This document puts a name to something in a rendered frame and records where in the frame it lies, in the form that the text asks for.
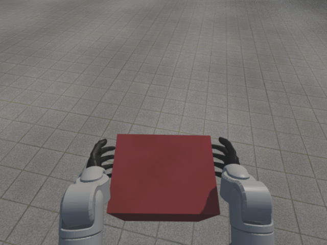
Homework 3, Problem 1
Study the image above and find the left robot forearm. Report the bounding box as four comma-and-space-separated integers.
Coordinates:
58, 166, 110, 245

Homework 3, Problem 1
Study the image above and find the carton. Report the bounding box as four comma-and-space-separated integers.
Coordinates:
107, 134, 220, 222

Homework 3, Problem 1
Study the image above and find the right robot forearm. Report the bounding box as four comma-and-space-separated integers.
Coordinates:
220, 164, 275, 245

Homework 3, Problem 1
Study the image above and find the robot left hand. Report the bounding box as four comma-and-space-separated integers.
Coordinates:
86, 139, 115, 178

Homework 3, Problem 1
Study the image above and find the robot right hand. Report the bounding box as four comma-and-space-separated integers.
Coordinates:
212, 137, 240, 178

